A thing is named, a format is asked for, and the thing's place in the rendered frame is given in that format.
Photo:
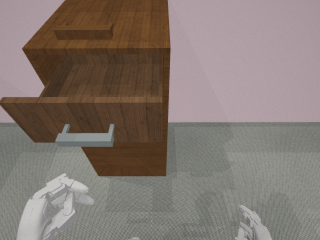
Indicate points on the right robot hand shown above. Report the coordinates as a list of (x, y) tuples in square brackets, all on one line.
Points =
[(258, 231)]

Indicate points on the left robot hand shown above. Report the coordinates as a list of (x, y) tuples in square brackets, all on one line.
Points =
[(39, 211)]

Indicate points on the handle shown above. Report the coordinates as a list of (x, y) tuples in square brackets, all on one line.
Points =
[(66, 139), (83, 32)]

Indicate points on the cabinet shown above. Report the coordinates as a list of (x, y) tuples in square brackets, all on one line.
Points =
[(139, 27)]

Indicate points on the drawer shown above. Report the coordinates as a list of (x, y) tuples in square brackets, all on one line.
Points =
[(91, 91)]

